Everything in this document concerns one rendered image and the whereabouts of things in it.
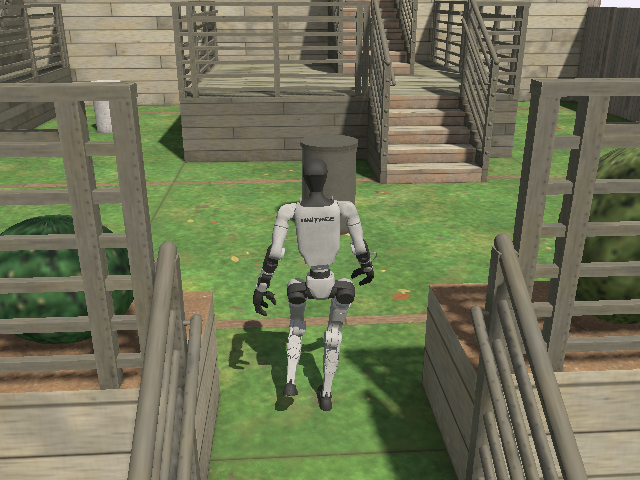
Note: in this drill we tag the right robot foot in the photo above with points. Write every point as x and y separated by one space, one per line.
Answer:
325 402

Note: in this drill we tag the right robot forearm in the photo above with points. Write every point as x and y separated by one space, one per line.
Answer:
365 260

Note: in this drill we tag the robot right hand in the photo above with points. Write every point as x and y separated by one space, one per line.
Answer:
368 279

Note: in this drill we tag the robot left hand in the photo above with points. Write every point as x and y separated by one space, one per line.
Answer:
258 301

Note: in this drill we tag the left robot upper arm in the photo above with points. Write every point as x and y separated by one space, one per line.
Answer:
285 213

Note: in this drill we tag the right robot upper arm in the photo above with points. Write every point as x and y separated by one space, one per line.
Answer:
349 211

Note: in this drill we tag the humanoid robot torso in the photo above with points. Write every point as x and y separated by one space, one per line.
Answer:
318 238

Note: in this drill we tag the left robot forearm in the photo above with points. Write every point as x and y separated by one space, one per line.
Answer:
267 272

